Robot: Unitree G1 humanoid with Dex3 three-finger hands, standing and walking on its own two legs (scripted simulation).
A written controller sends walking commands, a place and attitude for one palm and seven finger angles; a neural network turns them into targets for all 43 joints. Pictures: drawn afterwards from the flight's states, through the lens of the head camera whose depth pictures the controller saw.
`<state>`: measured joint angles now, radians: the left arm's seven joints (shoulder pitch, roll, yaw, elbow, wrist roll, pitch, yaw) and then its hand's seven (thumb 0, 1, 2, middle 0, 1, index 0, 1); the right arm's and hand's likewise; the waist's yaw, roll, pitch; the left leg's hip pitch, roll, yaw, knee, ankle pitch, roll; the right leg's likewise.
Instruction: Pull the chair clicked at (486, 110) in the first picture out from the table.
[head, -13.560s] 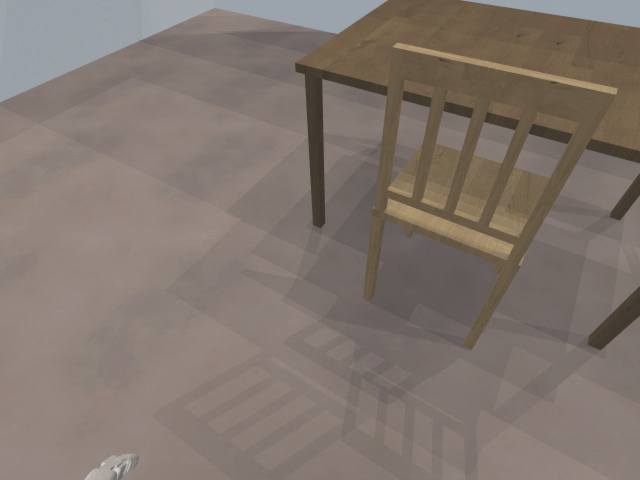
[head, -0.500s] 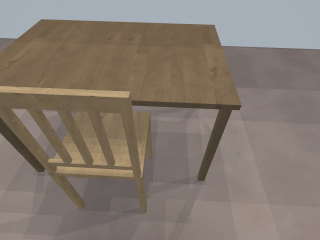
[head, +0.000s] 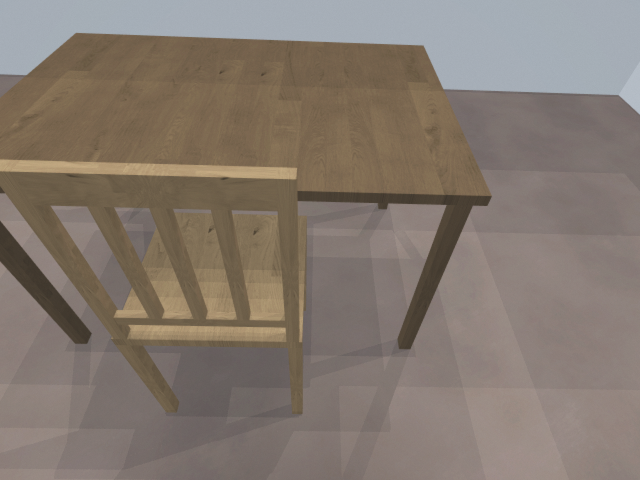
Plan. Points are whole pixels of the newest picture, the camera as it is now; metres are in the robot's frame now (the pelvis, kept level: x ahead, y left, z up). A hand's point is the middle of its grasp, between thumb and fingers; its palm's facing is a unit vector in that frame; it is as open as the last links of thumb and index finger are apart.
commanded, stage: look again from close up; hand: left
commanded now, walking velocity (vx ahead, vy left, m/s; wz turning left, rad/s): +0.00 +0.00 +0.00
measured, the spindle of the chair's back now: (183, 268) +0.46 +0.27 -0.07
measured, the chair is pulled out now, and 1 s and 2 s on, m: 0.00 0.00 0.00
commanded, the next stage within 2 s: raise the hand toward the chair's back in 0.54 s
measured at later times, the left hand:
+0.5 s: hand out of the picture -0.03 +0.18 -0.18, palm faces +0.02 -0.98 -0.17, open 7.4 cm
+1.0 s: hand (213, 423) +0.20 +0.15 -0.03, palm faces +0.00 -1.00 -0.02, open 8.7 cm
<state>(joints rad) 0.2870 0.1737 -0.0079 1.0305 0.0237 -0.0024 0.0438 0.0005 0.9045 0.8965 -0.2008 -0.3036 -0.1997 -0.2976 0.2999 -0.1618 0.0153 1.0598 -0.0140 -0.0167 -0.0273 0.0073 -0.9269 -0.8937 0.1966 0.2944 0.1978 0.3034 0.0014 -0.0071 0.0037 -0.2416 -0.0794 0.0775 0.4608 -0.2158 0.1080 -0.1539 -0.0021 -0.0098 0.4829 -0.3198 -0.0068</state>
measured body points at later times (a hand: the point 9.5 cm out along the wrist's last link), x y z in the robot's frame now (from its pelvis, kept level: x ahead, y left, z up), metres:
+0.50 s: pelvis +0.01 +0.01 +0.00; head +0.02 +0.02 +0.45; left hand -0.03 +0.23 -0.16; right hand +0.03 -0.22 -0.15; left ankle +0.02 +0.05 -0.74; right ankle -0.04 -0.12 -0.74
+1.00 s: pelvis -0.01 -0.04 -0.07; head +0.02 -0.03 +0.37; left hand +0.19 +0.20 -0.03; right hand +0.20 -0.30 -0.12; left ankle +0.02 +0.05 -0.74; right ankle +0.00 -0.10 -0.74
